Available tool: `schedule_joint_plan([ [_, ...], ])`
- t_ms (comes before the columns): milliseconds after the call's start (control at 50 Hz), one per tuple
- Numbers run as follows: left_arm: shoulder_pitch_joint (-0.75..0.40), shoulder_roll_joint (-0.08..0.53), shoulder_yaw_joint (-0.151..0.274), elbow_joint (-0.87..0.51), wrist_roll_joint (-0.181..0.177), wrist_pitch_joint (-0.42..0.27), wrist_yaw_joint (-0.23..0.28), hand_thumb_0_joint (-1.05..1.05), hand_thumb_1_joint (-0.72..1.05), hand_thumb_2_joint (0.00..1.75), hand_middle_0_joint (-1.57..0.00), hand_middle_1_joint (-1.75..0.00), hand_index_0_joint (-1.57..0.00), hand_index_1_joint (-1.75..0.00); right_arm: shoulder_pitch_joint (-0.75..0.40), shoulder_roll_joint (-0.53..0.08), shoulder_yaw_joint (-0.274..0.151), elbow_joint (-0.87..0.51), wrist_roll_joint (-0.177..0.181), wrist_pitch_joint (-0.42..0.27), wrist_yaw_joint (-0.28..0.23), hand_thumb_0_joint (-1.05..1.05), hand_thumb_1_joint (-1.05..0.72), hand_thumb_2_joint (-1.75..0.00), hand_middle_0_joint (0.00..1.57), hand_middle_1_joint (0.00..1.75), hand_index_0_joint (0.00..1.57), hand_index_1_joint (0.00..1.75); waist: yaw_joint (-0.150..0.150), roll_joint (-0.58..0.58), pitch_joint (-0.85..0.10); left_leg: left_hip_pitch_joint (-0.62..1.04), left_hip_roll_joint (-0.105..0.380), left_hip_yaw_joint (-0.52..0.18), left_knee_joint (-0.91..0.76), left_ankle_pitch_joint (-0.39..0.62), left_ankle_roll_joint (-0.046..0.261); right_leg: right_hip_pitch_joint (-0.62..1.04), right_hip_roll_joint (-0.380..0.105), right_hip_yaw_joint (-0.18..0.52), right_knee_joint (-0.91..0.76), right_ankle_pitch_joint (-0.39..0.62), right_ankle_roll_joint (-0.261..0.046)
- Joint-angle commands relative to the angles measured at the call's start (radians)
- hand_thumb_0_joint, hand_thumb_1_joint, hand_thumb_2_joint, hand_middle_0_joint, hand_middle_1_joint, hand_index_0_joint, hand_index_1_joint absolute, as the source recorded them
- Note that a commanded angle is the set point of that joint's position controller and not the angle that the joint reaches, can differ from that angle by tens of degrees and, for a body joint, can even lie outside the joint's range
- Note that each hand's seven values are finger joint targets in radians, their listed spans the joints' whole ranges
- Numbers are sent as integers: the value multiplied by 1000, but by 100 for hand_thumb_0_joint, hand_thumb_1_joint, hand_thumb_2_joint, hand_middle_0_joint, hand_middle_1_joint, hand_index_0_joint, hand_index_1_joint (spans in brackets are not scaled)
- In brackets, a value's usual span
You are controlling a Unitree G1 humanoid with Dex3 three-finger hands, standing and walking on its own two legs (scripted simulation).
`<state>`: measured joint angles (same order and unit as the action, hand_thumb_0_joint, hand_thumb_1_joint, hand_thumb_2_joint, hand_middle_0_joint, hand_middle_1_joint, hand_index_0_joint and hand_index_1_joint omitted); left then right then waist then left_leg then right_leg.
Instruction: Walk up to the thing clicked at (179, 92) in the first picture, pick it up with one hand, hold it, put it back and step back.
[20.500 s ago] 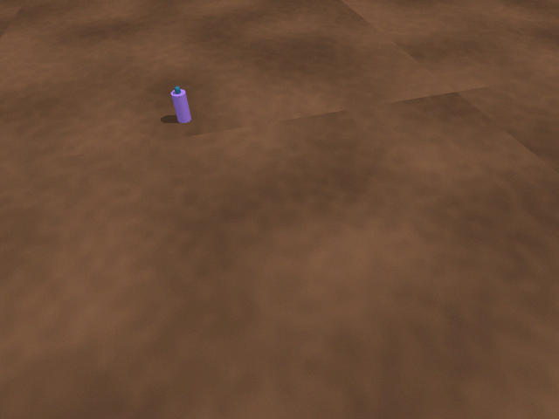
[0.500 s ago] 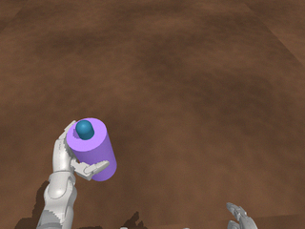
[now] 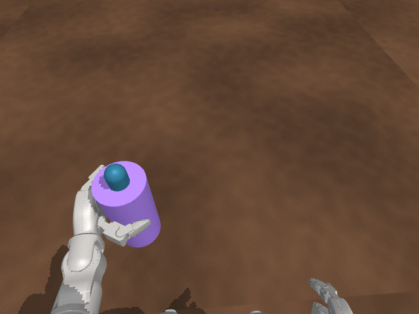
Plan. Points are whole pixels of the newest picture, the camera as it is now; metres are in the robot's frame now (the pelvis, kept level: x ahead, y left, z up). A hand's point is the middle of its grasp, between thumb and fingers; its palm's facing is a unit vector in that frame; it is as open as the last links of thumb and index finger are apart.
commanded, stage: hold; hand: left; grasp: from the side
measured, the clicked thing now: (129, 203) +0.32 +0.16 +0.03
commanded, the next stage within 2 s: crouch in 0.90 s
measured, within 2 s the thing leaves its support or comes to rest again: neither
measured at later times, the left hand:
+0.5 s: hand (126, 208) +0.31 +0.17 +0.03, palm faces +0.12 -0.99 -0.03, open 11.8 cm
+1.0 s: hand (125, 207) +0.31 +0.17 +0.03, palm faces +0.12 -0.99 -0.03, open 11.8 cm
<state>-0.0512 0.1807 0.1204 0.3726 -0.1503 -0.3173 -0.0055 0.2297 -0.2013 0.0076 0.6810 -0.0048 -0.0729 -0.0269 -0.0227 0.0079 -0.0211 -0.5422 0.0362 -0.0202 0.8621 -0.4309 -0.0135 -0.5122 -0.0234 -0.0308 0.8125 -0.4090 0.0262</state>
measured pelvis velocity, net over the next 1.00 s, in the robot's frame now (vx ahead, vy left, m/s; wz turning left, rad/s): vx -0.01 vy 0.00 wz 0.00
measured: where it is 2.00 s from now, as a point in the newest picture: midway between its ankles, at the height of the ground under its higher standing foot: outside the picture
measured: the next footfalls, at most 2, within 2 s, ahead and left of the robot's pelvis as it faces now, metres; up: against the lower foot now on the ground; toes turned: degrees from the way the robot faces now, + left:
none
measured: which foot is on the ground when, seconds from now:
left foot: down 0.00-1.00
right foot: down 0.00-1.00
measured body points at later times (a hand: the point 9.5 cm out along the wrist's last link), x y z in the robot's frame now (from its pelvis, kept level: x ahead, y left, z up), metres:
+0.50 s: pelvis -0.01 +0.00 +0.00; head +0.04 +0.00 +0.45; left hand +0.30 +0.22 +0.03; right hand +0.12 -0.24 -0.11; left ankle +0.00 +0.12 -0.70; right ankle +0.00 -0.14 -0.70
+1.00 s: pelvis -0.01 +0.00 +0.00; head +0.03 +0.01 +0.45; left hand +0.30 +0.22 +0.04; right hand +0.13 -0.24 -0.11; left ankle +0.00 +0.12 -0.70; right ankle +0.00 -0.14 -0.70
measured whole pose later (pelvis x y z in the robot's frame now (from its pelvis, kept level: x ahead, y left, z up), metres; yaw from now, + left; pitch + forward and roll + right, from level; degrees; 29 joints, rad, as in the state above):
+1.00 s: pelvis -0.01 +0.00 +0.00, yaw +0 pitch +6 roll -2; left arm -0.06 0.18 0.12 0.39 -0.15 -0.31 -0.01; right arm 0.23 -0.20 0.01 0.68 0.00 -0.08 -0.04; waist -0.03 0.01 -0.03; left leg -0.55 0.04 -0.02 0.86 -0.42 -0.02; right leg -0.52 -0.02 -0.03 0.82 -0.40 0.02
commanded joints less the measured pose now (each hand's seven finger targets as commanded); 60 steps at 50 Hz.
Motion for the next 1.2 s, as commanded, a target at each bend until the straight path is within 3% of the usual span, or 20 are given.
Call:
schedule_joint_plan([
  [0, -379, 124, 45, -425, -31, -152, -2, 0, 3, 114, -113, -129, -114, -130, -23, -135, -51, -134, 4, -47, -17, 0, -92, -91, 20, 30, 20, 30, -11, 84, -366, 203, -25, 2, -115, 337, 2, 115, 36, -20, -79, 339, -34],
  [60, -394, 124, 41, -431, -35, -146, -3, 0, 4, 115, -114, -130, -115, -130, -3, -134, -49, -118, 1, -49, -20, 0, -92, -91, 20, 30, 20, 30, -20, 86, -404, 228, -21, -3, -98, 402, 3, 124, 37, -22, -70, 386, -33],
  [80, -401, 139, 63, -440, -37, -143, 2, 0, 4, 114, -114, -129, -115, -130, -11, -132, -46, -120, 2, -48, -21, 0, -92, -91, 20, 30, 20, 30, -10, 92, -398, 216, -24, 1, -94, 406, 5, 130, 35, -17, -75, 401, -31],
  [140, -391, 113, 53, -405, -42, -128, 8, 0, 1, 114, -114, -130, -115, -131, -25, -123, -38, -124, 3, -45, -24, 0, -92, -91, 20, 30, 20, 30, -14, 57, -323, 167, -26, 4, -106, 343, 9, 127, 33, -16, -89, 367, -27],
  [220, -392, 131, 93, -332, -39, -130, 12, 0, 3, 117, -113, -131, -114, -131, -28, -133, -47, -121, 3, -38, -20, 0, -91, -91, 20, 30, 20, 30, -3, 58, -293, 147, -23, 3, -120, 300, 6, 106, 35, -20, -89, 313, -32],
  [320, -352, 131, 83, -312, -29, -139, -4, 0, 1, 118, -115, -132, -116, -133, -24, -131, -51, -128, -1, -29, -16, 0, -92, -91, 20, 30, 20, 30, 6, 56, -332, 158, -27, 10, -108, 335, 9, 127, 31, -16, -85, 352, -29],
  [340, -362, 118, 65, -313, -29, -145, -9, 0, 4, 119, -116, -133, -117, -133, -26, -139, -55, -131, 1, -32, -12, 0, -92, -91, 20, 30, 20, 30, -7, 56, -322, 165, -26, 10, -110, 334, 7, 117, 33, -17, -80, 346, -31],
  [360, -356, 138, 88, -328, -32, -150, -8, 0, 3, 118, -116, -133, -118, -134, -22, -134, -56, -128, -2, -31, -11, 0, -92, -91, 20, 30, 20, 30, 8, 63, -372, 170, -26, 8, -98, 364, 9, 136, 32, -16, -75, 371, -31],
  [400, -393, 141, 78, -380, -35, -158, -13, 0, 3, 117, -116, -132, -117, -133, -24, -131, -52, -135, -1, -35, -12, 0, -93, -91, 20, 30, 20, 30, 0, 78, -383, 181, -29, 11, -98, 351, 9, 136, 32, -11, -79, 364, -31],
  [460, -422, 128, 57, -411, -41, -163, -9, 0, -3, 115, -116, -132, -117, -132, -30, -129, -49, -135, 2, -40, -13, 0, -93, -91, 20, 30, 20, 30, -14, 89, -359, 169, -33, 14, -107, 280, 10, 115, 31, -7, -89, 308, -30],
  [520, -436, 139, 75, -440, -52, -167, -3, 0, -1, 113, -114, -129, -115, -130, -40, -133, -45, -140, 8, -46, -19, 0, -93, -91, 20, 30, 20, 30, -17, 72, -350, 164, -30, 8, -120, 237, 11, 104, 32, -10, -93, 267, -33],
  [580, -427, 138, 70, -450, -48, -164, 4, 0, -3, 113, -114, -130, -115, -130, -38, -135, -45, -136, 7, -53, -24, 0, -93, -91, 20, 30, 20, 30, -15, 78, -359, 180, -27, 2, -122, 256, 8, 105, 36, -15, -87, 276, -34],
  [640, -366, 129, 73, -382, -42, -150, 5, 0, -2, 114, -114, -130, -115, -130, -38, -130, -43, -130, 6, -51, -30, 0, -93, -91, 20, 30, 20, 30, -17, 54, -327, 158, -30, 6, -116, 265, 12, 113, 32, -13, -93, 294, -29],
  [780, -417, 120, 64, -321, -39, -143, -7, 0, 0, 116, -116, -132, -117, -133, -44, -138, -50, -128, 7, -48, -24, 0, -92, -91, 20, 30, 20, 30, -17, 50, -278, 134, -27, 6, -134, 189, 11, 76, 32, -14, -105, 223, -32],
  [860, -382, 118, 52, -334, -36, -139, -8, 0, 1, 115, -116, -132, -117, -133, -43, -136, -49, -136, 8, -51, -23, 0, -92, -91, 20, 30, 20, 30, -6, 55, -323, 163, -28, 6, -129, 244, 8, 105, 33, -17, -97, 265, -33],
  [900, -395, 136, 74, -372, -38, -144, -3, 0, -1, 115, -115, -131, -116, -131, -25, -132, -47, -131, 5, -53, -23, 0, -93, -91, 20, 30, 20, 30, -4, 69, -385, 182, -29, 7, -111, 311, 8, 135, 33, -15, -88, 327, -33],
  [980, -402, 132, 77, -385, -42, -142, 6, 0, 0, 117, -119, -133, -119, -135, -28, -132, -45, -126, 4, -54, -26, 0, -93, -92, 20, 30, 20, 30, -9, 47, -361, 168, -26, 6, -110, 307, 11, 127, 34, -14, -87, 328, -30],
  [1000, -442, 154, 87, -408, -36, -149, 8, 0, -3, 111, -114, -125, -114, -127, -34, -125, -41, -126, 1, -54, -26, 0, -89, -91, 20, 30, 20, 30, -6, 81, -351, 160, -29, 8, -112, 291, 9, 115, 33, -12, -88, 311, -32],
  [1080, -403, 110, 64, -331, -28, -150, 11, 0, 6, 113, -115, -126, -116, -127, -35, -125, -42, -121, -1, -51, -28, 0, -89, -91, 20, 30, 20, 30, -20, 42, -299, 136, -26, 7, -114, 253, 13, 86, 33, -12, -87, 282, -30],
  [1180, -396, 104, 72, -208, -22, -178, 5, 0, 7, 115, -117, -129, -118, -130, -34, -140, -59, -108, -6, -48, -9, 0, -89, -90, 20, 30, 20, 30, -18, 37, -268, 71, -23, -3, -89, 219, 12, 14, 35, -20, -51, 242, -36],
])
